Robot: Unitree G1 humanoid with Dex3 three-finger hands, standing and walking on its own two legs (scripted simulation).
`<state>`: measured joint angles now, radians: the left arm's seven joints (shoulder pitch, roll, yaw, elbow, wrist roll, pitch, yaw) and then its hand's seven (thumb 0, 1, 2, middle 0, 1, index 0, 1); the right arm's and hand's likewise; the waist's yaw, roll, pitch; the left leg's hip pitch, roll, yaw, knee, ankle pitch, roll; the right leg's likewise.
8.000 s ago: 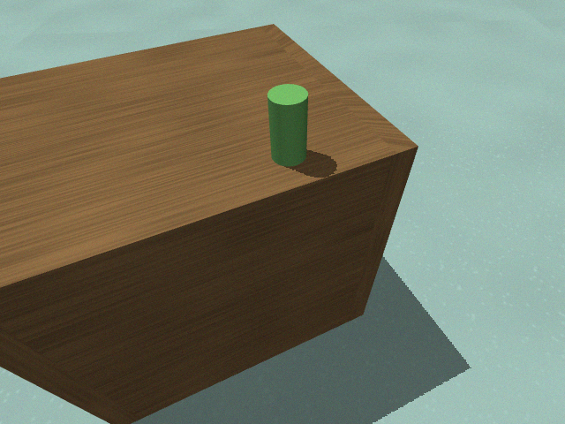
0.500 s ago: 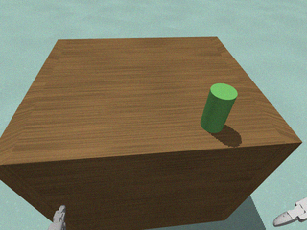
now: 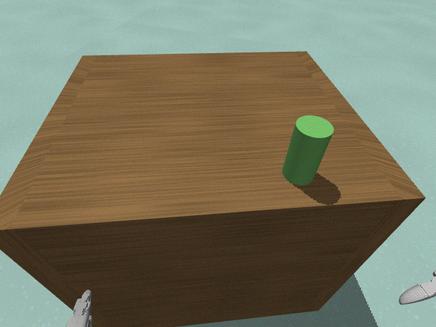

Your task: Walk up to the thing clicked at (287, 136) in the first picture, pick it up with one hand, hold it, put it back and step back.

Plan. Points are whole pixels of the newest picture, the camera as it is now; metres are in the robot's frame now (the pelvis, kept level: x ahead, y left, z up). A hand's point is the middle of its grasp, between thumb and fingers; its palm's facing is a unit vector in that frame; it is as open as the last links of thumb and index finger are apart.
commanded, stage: rise first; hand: right
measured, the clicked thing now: (305, 151) +0.45 -0.19 +0.09
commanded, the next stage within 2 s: go down in 0.12 s
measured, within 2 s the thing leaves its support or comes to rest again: neither
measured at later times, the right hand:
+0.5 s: hand out of the picture +0.21 -0.29 +0.18, palm faces +0.47 +0.78 -0.41, open 17.4 cm
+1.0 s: hand out of the picture +0.29 -0.33 +0.18, palm faces +0.24 +0.93 -0.28, open 17.5 cm
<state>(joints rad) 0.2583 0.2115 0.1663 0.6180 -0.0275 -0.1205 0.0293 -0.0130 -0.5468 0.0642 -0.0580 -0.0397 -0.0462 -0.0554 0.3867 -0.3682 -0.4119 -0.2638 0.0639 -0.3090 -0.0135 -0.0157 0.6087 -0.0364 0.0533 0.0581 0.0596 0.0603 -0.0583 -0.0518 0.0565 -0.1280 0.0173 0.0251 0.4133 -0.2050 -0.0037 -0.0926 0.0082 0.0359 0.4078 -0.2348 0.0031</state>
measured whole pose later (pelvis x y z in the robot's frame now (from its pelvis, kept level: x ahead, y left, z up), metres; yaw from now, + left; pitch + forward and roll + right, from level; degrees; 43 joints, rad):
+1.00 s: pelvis +0.01 -0.01 +0.00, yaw +1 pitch -1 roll +0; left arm 0.22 0.23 0.05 0.73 -0.02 -0.15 0.14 -0.01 -0.54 0.05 -0.06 -0.04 -0.05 -0.05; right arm -0.07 -0.55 -0.56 0.25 0.23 -0.11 0.39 -0.01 0.54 -0.04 0.06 0.04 0.06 0.04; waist -0.03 -0.05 -0.02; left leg -0.19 0.02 0.01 0.43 -0.22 -0.01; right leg -0.15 0.01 0.02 0.43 -0.26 0.00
